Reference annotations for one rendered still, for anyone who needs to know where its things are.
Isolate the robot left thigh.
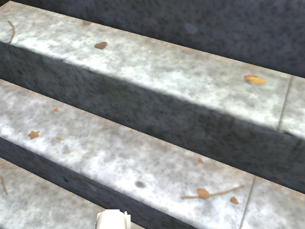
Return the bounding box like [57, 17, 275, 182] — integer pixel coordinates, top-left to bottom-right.
[95, 209, 131, 229]

